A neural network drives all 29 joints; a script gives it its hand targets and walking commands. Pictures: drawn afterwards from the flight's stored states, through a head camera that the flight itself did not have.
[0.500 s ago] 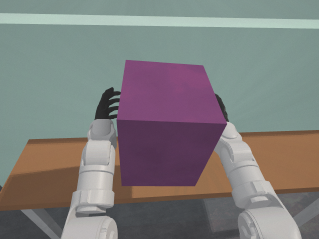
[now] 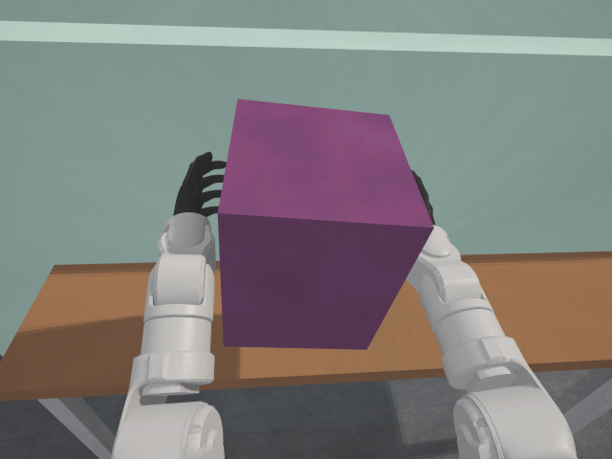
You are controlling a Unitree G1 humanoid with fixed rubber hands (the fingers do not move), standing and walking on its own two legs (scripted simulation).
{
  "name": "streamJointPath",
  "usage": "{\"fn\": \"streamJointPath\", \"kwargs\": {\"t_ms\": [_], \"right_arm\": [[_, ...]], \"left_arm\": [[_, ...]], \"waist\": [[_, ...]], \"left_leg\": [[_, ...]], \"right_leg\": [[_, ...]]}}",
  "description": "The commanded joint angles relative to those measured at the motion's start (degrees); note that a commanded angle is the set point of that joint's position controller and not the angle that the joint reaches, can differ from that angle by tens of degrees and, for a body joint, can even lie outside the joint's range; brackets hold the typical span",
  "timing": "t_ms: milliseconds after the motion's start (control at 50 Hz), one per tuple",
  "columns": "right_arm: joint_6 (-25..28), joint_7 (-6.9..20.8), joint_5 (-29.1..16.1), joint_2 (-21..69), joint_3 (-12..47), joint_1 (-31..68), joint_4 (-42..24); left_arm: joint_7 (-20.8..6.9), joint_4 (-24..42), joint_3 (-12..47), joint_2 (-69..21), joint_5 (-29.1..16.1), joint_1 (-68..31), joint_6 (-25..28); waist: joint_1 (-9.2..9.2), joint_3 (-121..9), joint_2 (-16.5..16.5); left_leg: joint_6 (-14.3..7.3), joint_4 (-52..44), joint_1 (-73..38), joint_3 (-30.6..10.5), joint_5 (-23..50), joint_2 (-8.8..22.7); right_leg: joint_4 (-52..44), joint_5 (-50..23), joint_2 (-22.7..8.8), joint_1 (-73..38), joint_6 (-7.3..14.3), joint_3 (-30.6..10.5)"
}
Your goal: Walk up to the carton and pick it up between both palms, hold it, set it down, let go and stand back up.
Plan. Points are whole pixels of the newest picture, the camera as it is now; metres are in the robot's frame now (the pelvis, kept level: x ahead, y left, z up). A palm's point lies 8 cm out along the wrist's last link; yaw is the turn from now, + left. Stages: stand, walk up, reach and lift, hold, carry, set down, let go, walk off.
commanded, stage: reach and lift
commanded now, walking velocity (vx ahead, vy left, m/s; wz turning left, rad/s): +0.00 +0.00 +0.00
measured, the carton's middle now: (305, 231) +0.37 +0.00 +0.13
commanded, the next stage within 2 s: hold in 0.46 s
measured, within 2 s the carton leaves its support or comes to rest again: neither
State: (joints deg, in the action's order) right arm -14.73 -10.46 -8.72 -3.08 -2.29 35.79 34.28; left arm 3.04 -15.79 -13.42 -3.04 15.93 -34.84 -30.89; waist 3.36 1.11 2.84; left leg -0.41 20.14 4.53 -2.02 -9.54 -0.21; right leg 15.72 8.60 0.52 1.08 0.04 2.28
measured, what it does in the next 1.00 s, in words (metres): stands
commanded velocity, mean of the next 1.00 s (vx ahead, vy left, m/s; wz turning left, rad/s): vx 0.00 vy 0.00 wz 0.00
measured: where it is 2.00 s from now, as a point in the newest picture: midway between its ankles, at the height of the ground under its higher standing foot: outside the picture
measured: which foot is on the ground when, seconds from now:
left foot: down 0.00-1.00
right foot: down 0.00-1.00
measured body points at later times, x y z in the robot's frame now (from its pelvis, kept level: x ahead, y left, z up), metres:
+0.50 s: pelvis +0.01 +0.00 +0.00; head -0.02 +0.02 +0.45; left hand +0.38 +0.14 +0.18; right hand +0.38 -0.16 +0.16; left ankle +0.02 +0.11 -0.75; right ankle +0.01 -0.12 -0.75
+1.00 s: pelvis +0.00 +0.00 +0.00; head -0.04 +0.02 +0.45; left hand +0.38 +0.15 +0.20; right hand +0.38 -0.15 +0.18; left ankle +0.02 +0.11 -0.75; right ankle +0.01 -0.12 -0.75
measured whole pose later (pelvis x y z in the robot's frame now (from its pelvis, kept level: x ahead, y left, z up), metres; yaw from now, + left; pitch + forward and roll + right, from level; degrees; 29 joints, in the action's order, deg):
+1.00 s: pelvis +0.00 +0.00 +0.00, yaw +0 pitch -8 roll -1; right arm -20.1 -12.0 -11.5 -3.4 -0.9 38.5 30.9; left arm 0.6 -8.8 -15.2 -2.8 17.9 -36.4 -39.0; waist 3.7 1.6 3.4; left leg 0.0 19.5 2.5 -2.3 -9.3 -0.1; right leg 15.8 8.7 0.8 -0.5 0.4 2.1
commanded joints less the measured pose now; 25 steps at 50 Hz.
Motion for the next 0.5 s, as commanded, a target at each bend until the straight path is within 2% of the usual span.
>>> {"fn": "streamJointPath", "kwargs": {"t_ms": [0,20,40,60,80,100,140,160,180,200,220,240,260,300,320,340,360,380,400,440,460,480], "right_arm": [[5.5,4.8,-4.3,36.4,22.3,46.9,-25.9],[5.1,4.6,-3.9,35.7,22.3,46.9,-25.0],[4.6,4.3,-4.2,36.8,23.2,45.2,-24.8],[4.2,4.3,-4.1,35.6,22.5,45.0,-23.4],[3.7,4.5,-3.5,35.5,21.6,43.8,-21.1],[3.9,4.5,-4.5,36.0,22.8,44.9,-23.9],[4.7,4.4,-5.5,35.3,23.3,45.9,-27.2],[4.3,4.0,-5.2,35.8,24.1,44.9,-27.0],[4.4,4.0,-5.7,35.9,24.2,46.6,-27.9],[3.6,4.0,-5.5,34.5,23.0,44.7,-24.6],[3.6,4.1,-6.0,35.7,24.7,45.0,-27.7],[3.6,3.9,-6.4,35.2,24.9,46.0,-29.3],[3.8,3.8,-6.9,36.1,26.2,46.3,-31.2],[2.8,3.5,-6.9,35.1,25.7,43.6,-28.9],[2.2,3.5,-6.5,34.0,24.8,43.6,-27.7],[1.4,3.5,-5.5,33.3,24.0,42.3,-25.5],[1.5,3.6,-5.7,34.0,24.2,41.8,-26.4],[1.9,3.5,-7.0,35.3,25.9,42.0,-28.2],[1.9,3.3,-7.1,34.8,25.7,42.2,-28.2],[2.2,3.1,-7.6,36.0,27.5,42.6,-32.4],[2.1,3.1,-7.9,35.9,27.6,43.2,-33.6],[1.9,3.0,-7.2,35.3,26.9,44.9,-32.5]], "left_arm": [[-8.5,7.6,30.3,-36.9,-8.8,-32.1,2.0],[-8.6,5.3,28.9,-35.9,-8.0,-30.7,1.5],[-8.7,7.6,29.3,-35.7,-8.5,-31.3,1.6],[-9.0,7.5,27.9,-34.6,-7.2,-31.6,1.5],[-9.3,6.2,27.7,-34.1,-7.3,-32.6,1.1],[-9.4,7.0,27.6,-34.4,-7.4,-30.6,0.8],[-8.8,10.9,30.3,-36.2,-8.5,-32.2,0.7],[-9.1,10.3,29.7,-34.4,-8.3,-31.1,0.5],[-8.8,11.4,31.5,-35.3,-9.2,-33.8,0.8],[-9.0,9.8,30.1,-34.8,-8.4,-31.8,0.3],[-8.9,10.0,29.2,-34.2,-8.0,-29.5,-0.2],[-8.9,10.4,30.0,-34.4,-8.8,-30.2,-0.5],[-8.7,12.9,31.1,-34.9,-9.0,-30.2,-0.3],[-8.7,13.0,30.5,-34.3,-8.7,-29.3,-0.9],[-9.0,10.9,28.5,-33.1,-7.2,-28.6,-1.6],[-9.3,9.2,27.4,-32.5,-6.8,-27.5,-1.9],[-9.7,9.9,27.3,-32.8,-6.8,-27.6,-2.0],[-9.9,13.5,28.7,-33.7,-7.8,-28.7,-1.8],[-9.8,13.4,29.5,-33.8,-8.3,-29.2,-1.7],[-9.5,17.1,31.5,-33.8,-9.0,-31.2,-1.5],[-9.3,17.7,32.5,-34.0,-9.9,-31.3,-1.3],[-9.1,15.4,31.6,-33.8,-9.2,-31.5,-1.6]], "waist": [[1.82,-27.5,-4.0],[0.98,-24.9,-3.9],[1.20,-26.3,-3.2],[1.17,-24.7,-3.0],[2.23,-21.9,-3.1],[0.86,-23.2,-2.8],[1.54,-27.1,-5.2],[0.88,-26.5,-3.6],[1.69,-27.0,-5.2],[2.30,-24.0,-4.7],[0.61,-24.4,-3.9],[1.09,-25.6,-3.7],[0.41,-28.1,-3.9],[1.33,-26.9,-3.4],[1.11,-24.4,-3.4],[1.31,-20.9,-1.8],[1.08,-21.1,-1.5],[1.15,-24.1,-2.2],[1.33,-24.8,-2.8],[1.57,-28.3,-4.0],[1.43,-29.6,-4.5],[1.22,-26.4,-4.2]], "left_leg": [[1.8,-0.6,-11.5,-0.2,14.6,-1.6],[1.6,-0.6,-10.9,0.0,14.7,-1.6],[1.7,-0.3,-10.9,0.2,16.0,-1.8],[1.5,-0.9,-10.4,0.4,14.5,-1.9],[1.3,-1.7,-9.0,-0.1,11.7,-1.9],[1.2,-1.4,-10.0,0.5,13.5,-1.9],[2.4,-0.3,-12.4,0.2,16.8,-1.9],[1.8,-0.3,-10.6,0.5,16.6,-2.0],[2.2,0.1,-10.7,0.2,16.4,-2.1],[2.4,-0.6,-11.3,-0.2,16.2,-1.6],[1.8,-0.4,-11.0,0.1,16.4,-1.8],[1.9,-0.4,-11.3,0.1,16.7,-1.7],[2.1,0.3,-12.4,0.0,19.5,-1.5],[2.4,-0.1,-12.2,-0.3,18.9,-1.7],[2.0,0.0,-12.1,0.3,17.5,-1.7],[1.6,-1.4,-10.7,-0.1,15.2,-1.5],[1.7,-1.3,-10.8,0.2,16.3,-1.4],[1.6,-0.7,-11.7,0.5,18.7,-1.7],[2.0,-0.4,-11.9,0.2,18.3,-2.0],[2.3,0.7,-12.4,0.2,20.7,-2.3],[2.7,1.2,-13.1,0.2,21.5,-2.4],[2.5,0.3,-12.3,0.2,18.4,-2.3]], "right_leg": [[-0.9,-12.6,2.9,-3.3,-2.5,1.5],[-1.0,-11.9,2.7,-2.3,-2.4,1.4],[-0.6,-14.5,2.8,-4.5,-2.6,1.3],[-1.4,-12.6,2.7,-3.8,-2.6,1.1],[-1.6,-10.1,2.3,-3.5,-2.5,1.1],[-1.3,-11.2,2.4,-3.8,-2.9,0.9],[-0.6,-14.0,2.8,-4.1,-2.5,1.3],[-0.7,-15.3,2.4,-5.4,-2.7,1.0],[-0.3,-14.9,2.7,-4.2,-2.5,1.0],[-0.7,-13.1,3.0,-2.7,-2.6,1.5],[-0.8,-13.8,2.8,-4.1,-2.7,1.1],[-0.9,-14.4,2.9,-4.5,-2.7,1.0],[-0.2,-16.2,3.3,-4.8,-2.6,1.3],[-0.6,-16.3,3.0,-4.8,-2.6,1.2],[-1.1,-14.4,2.8,-3.7,-2.5,0.9],[-1.6,-12.2,2.8,-3.1,-2.6,1.2],[-1.4,-13.4,3.0,-4.5,-2.3,1.4],[-0.8,-16.7,2.7,-6.2,-2.8,1.0],[-0.7,-15.4,3.0,-5.5,-2.6,1.3],[0.1,-19.6,2.8,-7.1,-2.6,1.0],[0.2,-20.2,2.8,-6.5,-2.6,0.7],[-0.5,-16.5,2.8,-4.2,-2.6,1.1]]}}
